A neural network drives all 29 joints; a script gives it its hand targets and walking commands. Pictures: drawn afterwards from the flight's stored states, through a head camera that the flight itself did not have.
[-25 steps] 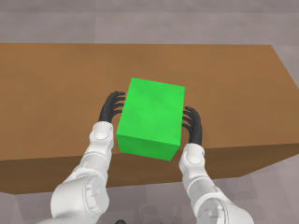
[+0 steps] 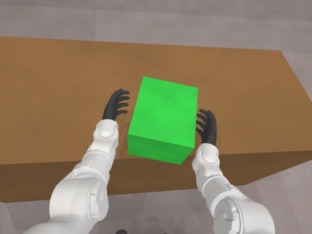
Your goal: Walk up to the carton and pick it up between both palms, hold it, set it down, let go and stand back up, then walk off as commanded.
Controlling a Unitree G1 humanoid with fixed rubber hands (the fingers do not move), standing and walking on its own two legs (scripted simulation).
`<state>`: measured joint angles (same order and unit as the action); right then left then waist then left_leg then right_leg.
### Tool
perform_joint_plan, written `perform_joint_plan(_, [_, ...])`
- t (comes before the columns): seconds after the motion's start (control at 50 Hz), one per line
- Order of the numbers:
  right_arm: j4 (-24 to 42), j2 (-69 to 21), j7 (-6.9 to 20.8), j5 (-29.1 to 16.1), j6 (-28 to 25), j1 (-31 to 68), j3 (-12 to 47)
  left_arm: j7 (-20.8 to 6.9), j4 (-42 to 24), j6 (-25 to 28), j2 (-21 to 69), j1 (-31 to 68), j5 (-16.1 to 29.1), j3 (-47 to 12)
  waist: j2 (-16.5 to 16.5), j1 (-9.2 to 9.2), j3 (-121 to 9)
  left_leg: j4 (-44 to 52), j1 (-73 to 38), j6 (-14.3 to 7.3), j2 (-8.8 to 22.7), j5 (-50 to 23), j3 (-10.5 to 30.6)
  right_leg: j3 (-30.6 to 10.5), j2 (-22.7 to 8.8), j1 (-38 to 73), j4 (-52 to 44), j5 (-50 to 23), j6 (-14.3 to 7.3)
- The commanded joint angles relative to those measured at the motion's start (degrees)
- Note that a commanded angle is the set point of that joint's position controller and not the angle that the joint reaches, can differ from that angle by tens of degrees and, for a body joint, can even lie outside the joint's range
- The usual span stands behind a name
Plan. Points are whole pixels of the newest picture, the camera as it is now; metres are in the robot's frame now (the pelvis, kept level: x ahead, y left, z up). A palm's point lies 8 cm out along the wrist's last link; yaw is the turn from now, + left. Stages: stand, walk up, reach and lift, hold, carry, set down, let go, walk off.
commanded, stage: set down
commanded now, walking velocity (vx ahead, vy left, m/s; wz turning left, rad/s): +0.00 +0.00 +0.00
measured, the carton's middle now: (162, 121) +0.42 -0.05 -0.04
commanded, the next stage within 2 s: none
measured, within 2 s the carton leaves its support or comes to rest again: neither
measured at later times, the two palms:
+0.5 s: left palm (92, 139) +0.36 +0.14 +0.00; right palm (209, 162) +0.28 -0.15 -0.02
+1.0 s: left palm (73, 155) +0.32 +0.18 -0.01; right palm (213, 171) +0.26 -0.15 -0.01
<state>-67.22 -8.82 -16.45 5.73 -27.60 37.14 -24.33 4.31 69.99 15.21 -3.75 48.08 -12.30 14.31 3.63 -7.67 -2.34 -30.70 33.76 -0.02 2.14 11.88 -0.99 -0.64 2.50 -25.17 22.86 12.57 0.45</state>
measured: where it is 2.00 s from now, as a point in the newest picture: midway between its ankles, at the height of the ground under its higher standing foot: outside the picture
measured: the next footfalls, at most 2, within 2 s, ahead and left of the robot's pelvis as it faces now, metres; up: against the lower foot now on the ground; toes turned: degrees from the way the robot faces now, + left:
none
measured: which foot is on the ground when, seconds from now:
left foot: down 0.00-1.00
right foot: down 0.00-1.00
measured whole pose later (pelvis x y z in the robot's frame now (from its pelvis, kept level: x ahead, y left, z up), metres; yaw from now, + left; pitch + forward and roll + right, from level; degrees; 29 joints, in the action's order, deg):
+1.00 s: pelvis -0.06 +0.01 +0.00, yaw +0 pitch +10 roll -4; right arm -48.9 -5.3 -19.0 -5.2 -13.8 23.5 -7.7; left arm -2.2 51.4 6.5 -14.4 30.8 9.9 -1.3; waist 0.7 -5.3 -2.7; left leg -32.0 33.9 -0.2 2.2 8.4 -1.0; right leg -0.6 2.5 -25.2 24.0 8.7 1.9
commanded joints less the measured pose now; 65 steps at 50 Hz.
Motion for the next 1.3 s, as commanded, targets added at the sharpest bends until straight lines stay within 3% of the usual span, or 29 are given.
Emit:
perform_joint_plan(0.0, [7.54,11.09,0.50,-2.58,-2.85,22.25,7.14,0.53,-14.25,3.59,-6.49,26.51,3.07,-6.15,-17.09,-0.58,-54.44,-9.37,-34.53,7.38,0.48,-40.63,-1.04,5.54,2.35,-5.07,3.95,-36.20,-0.12])
perform_joint_plan(0.04, [8.12,11.21,0.53,-3.32,-2.99,20.59,7.89,0.17,-14.95,3.47,-6.36,24.86,3.52,-6.36,-17.21,-0.67,-53.59,-9.19,-35.32,7.48,0.41,-40.99,-0.65,5.50,2.21,-5.16,3.85,-35.84,-0.10])
perform_joint_plan(0.06, [8.45,11.05,0.24,-4.38,-3.24,17.38,9.59,-0.34,-15.88,3.03,-7.25,22.27,3.07,-5.27,-16.96,0.25,-52.34,-8.97,-35.90,7.39,0.13,-42.12,-0.98,5.15,2.06,-3.12,3.74,-38.12,0.31])
perform_joint_plan(0.08, [9.03,10.89,0.04,-4.80,-3.52,17.09,9.91,-0.81,-16.32,2.96,-6.99,21.95,3.38,-5.58,-17.11,-0.27,-52.65,-9.02,-36.06,7.56,0.04,-42.77,-0.78,5.12,2.13,-2.73,3.71,-38.85,0.35])
perform_joint_plan(0.24, [12.66,10.74,-1.24,-7.60,-3.98,11.45,14.25,-3.57,-18.09,2.00,-10.10,17.04,5.04,-4.91,-14.72,0.61,-49.83,-7.60,-34.15,6.50,-0.66,-37.17,-0.12,4.07,1.99,-1.26,3.49,-35.11,1.23])
perform_joint_plan(0.36, [20.03,11.51,-2.08,-8.96,-2.97,9.69,16.56,-4.64,-20.75,1.98,-12.50,13.93,8.27,-6.60,-11.55,1.55,-47.12,-5.62,-30.55,5.42,-0.64,-27.68,0.24,3.53,1.33,1.33,2.99,-28.54,1.71])
perform_joint_plan(0.42, [23.50,12.11,-1.98,-9.42,-0.93,12.67,16.60,-4.85,-19.59,2.07,-14.05,15.87,11.61,-9.71,-10.45,1.53,-43.96,-4.18,-26.67,4.59,-0.42,-17.89,0.37,3.40,0.44,-0.65,2.50,-19.02,1.37])
perform_joint_plan(0.46, [24.12,13.13,-1.78,-8.46,1.06,16.81,14.47,-4.42,-18.29,2.32,-14.70,20.18,14.26,-12.64,-10.69,0.44,-41.95,-3.07,-24.09,4.43,-0.10,-10.05,0.85,3.93,0.12,-3.73,2.69,-11.80,0.83])
perform_joint_plan(0.56, [26.37,13.01,-1.46,-7.96,5.78,14.63,14.48,-4.00,-18.70,1.97,-17.29,17.82,19.05,-16.55,-9.77,0.55,-40.21,-1.05,-21.36,4.20,0.31,0.46,1.79,3.68,-0.92,-3.97,3.37,-4.72,0.57])
perform_joint_plan(0.62, [27.92,12.32,-1.68,-9.38,6.97,7.39,17.52,-4.72,-21.11,0.52,-18.03,10.84,19.43,-15.74,-9.31,1.96,-38.76,-0.22,-24.27,4.52,0.57,-1.25,1.81,3.40,-1.13,-0.51,2.94,-7.28,0.82])
perform_joint_plan(0.68, [27.22,12.46,-2.15,-9.75,8.77,8.46,17.61,-5.84,-20.65,-1.12,-19.12,12.20,20.88,-16.69,-9.55,0.97,-37.22,0.82,-23.85,4.46,0.63,0.42,1.71,3.42,-1.43,-1.19,2.51,-5.51,0.85])
perform_joint_plan(0.72, [29.64,12.02,-2.52,-10.10,8.56,5.58,18.43,-6.04,-25.63,-1.47,-18.81,8.73,21.28,-16.80,-10.57,1.26,-38.39,0.55,-25.90,4.74,0.55,-1.25,1.95,3.45,-1.37,-0.38,2.34,-7.41,0.71])
perform_joint_plan(0.78, [31.05,11.71,-2.69,-9.60,10.22,10.17,17.78,-6.54,-25.35,-2.35,-20.53,13.27,23.61,-18.41,-10.43,0.40,-38.45,0.71,-24.18,4.38,0.62,3.29,2.44,3.16,-1.87,-2.36,2.37,-2.85,0.76])
perform_joint_plan(0.8, [33.47,11.11,-2.67,-10.00,10.07,5.89,18.57,-6.59,-28.11,-2.49,-19.76,8.11,23.85,-18.56,-9.61,0.87,-38.60,0.77,-25.69,4.28,0.62,1.90,2.40,3.22,-1.89,-1.00,2.30,-4.51,0.83])
perform_joint_plan(0.82, [33.78,11.17,-2.67,-9.72,10.58,9.36,18.04,-6.49,-28.82,-2.63,-20.45,11.52,24.55,-18.99,-10.29,0.80,-39.83,0.70,-24.75,4.27,0.62,3.15,2.60,3.09,-2.04,-1.53,2.50,-3.38,0.69])
perform_joint_plan(0.86, [37.65,10.34,-2.68,-10.64,10.37,3.03,20.12,-6.51,-33.45,-3.06,-20.45,5.08,24.52,-18.41,-10.26,1.72,-40.75,0.42,-27.29,4.36,0.56,-1.12,2.40,3.13,-1.98,1.07,2.62,-7.37,1.05])
perform_joint_plan(0.92, [39.81,10.53,-3.16,-10.65,10.87,0.10,20.42,-7.30,-36.56,-4.86,-21.41,2.76,24.22,-17.16,-10.27,1.64,-40.70,0.39,-28.87,4.31,0.39,-4.72,2.07,2.95,-1.65,2.42,2.12,-9.40,1.45])
perform_joint_plan(0.96, [42.19,10.13,-3.42,-11.64,11.28,-3.64,22.77,-8.02,-39.45,-6.45,-21.94,-0.94,23.58,-16.18,-10.12,2.89,-38.92,0.65,-29.74,4.00,0.01,-6.97,1.75,2.46,-1.73,4.26,1.48,-10.55,1.66])
perform_joint_plan(1.0, [42.52,10.66,-3.52,-11.15,12.45,-1.91,21.98,-8.38,-39.75,-7.95,-22.35,1.12,23.85,-16.70,-10.94,2.15,-36.76,1.42,-28.59,3.99,0.20,-3.49,2.06,2.66,-1.78,2.63,1.12,-6.72,1.48])
perform_joint_plan(1.04, [47.89,9.91,-3.80,-11.83,12.61,-6.74,22.93,-8.34,-45.65,-9.13,-22.13,-4.57,23.98,-16.27,-10.53,3.43,-37.31,1.75,-30.46,3.97,0.11,-5.45,2.00,2.76,-1.74,5.05,0.96,-9.10,1.63])
perform_joint_plan(1.08, [48.40,11.07,-3.76,-11.10,13.66,-3.30,21.75,-8.38,-45.83,-10.28,-22.63,-0.44,24.76,-17.33,-11.54,2.35,-36.91,1.77,-29.18,3.86,0.18,-3.18,2.43,3.09,-1.63,2.76,1.27,-6.10,1.47])
perform_joint_plan(1.24, [56.69,10.02,-4.34,-12.31,15.59,-17.75,25.91,-9.92,-54.91,-15.34,-22.70,-13.65,23.63,-15.04,-10.82,4.34,-33.15,2.32,-34.12,3.89,0.27,-8.38,2.45,2.76,-1.55,7.48,0.16,-10.21,1.89])
perform_joint_plan(1.26, [56.29,10.59,-4.37,-11.94,16.12,-15.67,25.03,-10.11,-54.19,-15.88,-23.03,-11.37,23.83,-15.13,-11.27,4.14,-32.52,2.53,-33.00,3.84,0.28,-7.30,2.37,2.97,-1.63,6.50,0.18,-8.30,1.73])
perform_joint_plan(1.28, [59.21,10.23,-4.54,-12.33,15.91,-18.80,25.62,-10.16,-57.72,-16.42,-23.16,-14.77,23.52,-14.61,-11.49,4.59,-33.47,2.38,-34.71,3.93,0.18,-9.95,2.15,3.01,-1.48,7.98,0.25,-10.79,1.82])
